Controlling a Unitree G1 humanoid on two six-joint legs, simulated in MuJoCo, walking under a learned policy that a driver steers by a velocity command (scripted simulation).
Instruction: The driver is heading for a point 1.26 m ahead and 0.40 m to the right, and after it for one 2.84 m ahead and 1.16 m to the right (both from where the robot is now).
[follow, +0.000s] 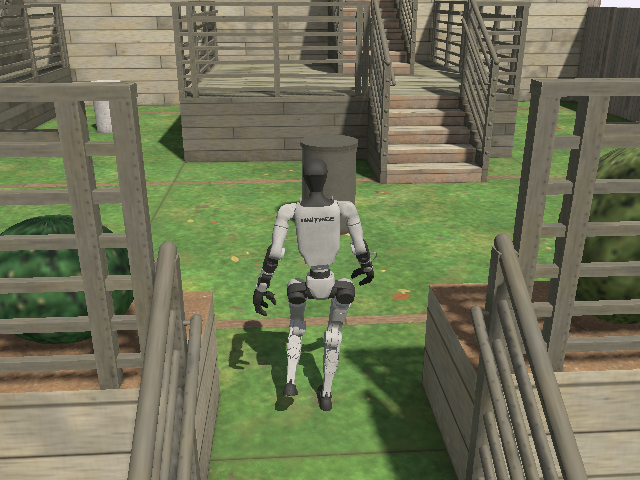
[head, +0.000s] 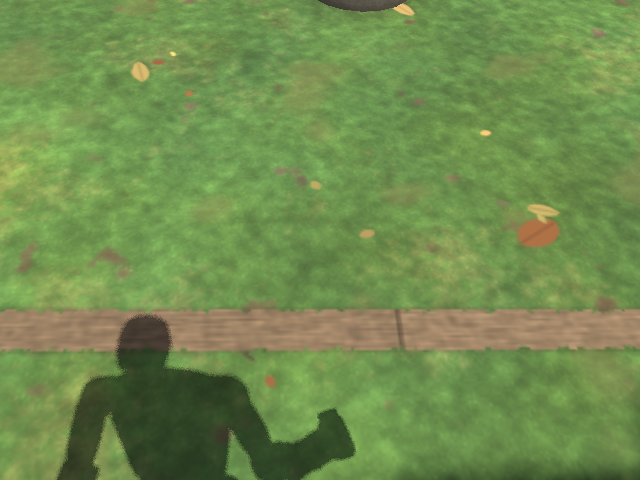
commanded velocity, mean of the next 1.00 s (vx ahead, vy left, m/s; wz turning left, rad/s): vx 1.00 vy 0.00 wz -0.73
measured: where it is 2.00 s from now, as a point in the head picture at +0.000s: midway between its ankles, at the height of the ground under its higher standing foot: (502, 183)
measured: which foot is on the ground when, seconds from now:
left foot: up 0.00-0.22, down 0.24-0.68, up 0.70-1.00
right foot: down 0.00-0.26, up 0.28-0.68, down 0.70-1.00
